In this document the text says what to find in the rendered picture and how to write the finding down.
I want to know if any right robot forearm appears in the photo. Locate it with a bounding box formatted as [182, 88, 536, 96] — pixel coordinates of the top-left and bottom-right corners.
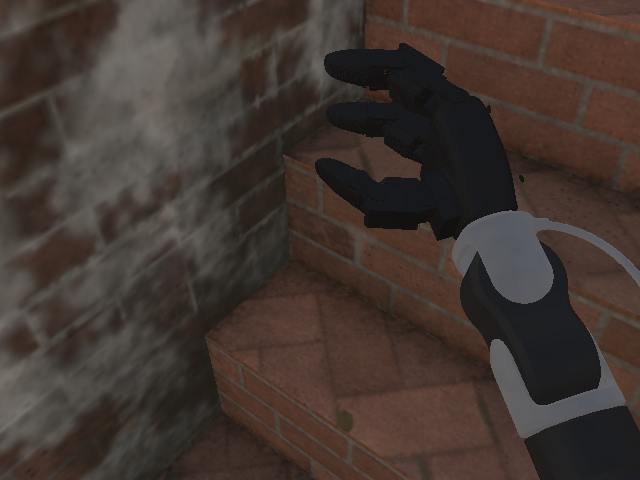
[452, 210, 640, 480]

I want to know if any robot right hand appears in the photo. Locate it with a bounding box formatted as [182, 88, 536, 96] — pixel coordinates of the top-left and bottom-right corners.
[315, 43, 524, 241]

